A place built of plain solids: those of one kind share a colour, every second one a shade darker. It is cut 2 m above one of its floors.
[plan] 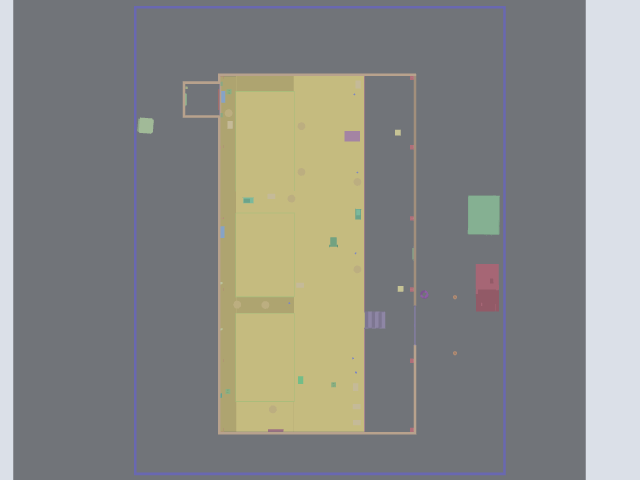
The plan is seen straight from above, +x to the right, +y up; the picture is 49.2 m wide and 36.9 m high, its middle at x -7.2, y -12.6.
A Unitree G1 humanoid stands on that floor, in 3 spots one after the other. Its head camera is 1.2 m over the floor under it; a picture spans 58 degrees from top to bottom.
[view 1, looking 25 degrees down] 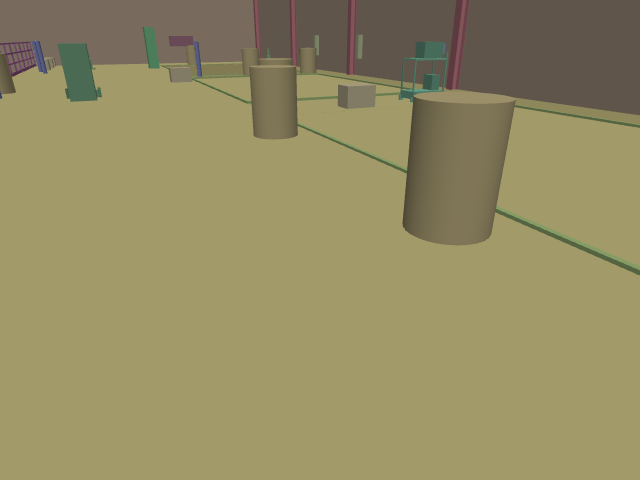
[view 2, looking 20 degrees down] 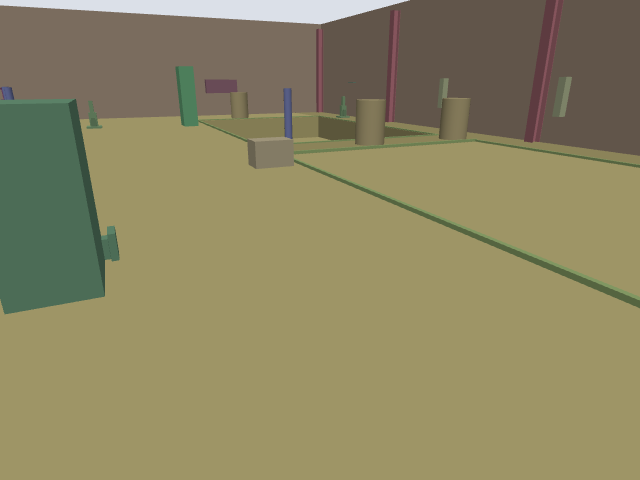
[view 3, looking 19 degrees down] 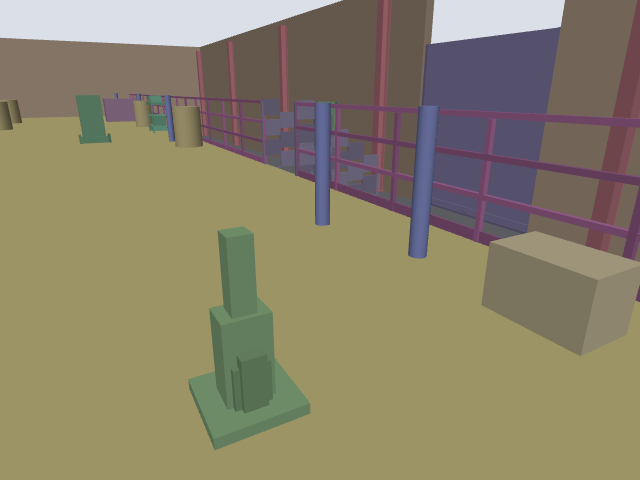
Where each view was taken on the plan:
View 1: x -6.65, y -1.70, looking -115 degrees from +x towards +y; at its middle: raised_floor_bank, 2.84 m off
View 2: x -6.60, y -9.75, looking -115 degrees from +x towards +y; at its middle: raised_floor_bank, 3.51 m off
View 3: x -6.60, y -25.15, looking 61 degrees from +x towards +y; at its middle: raised_floor_bank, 3.69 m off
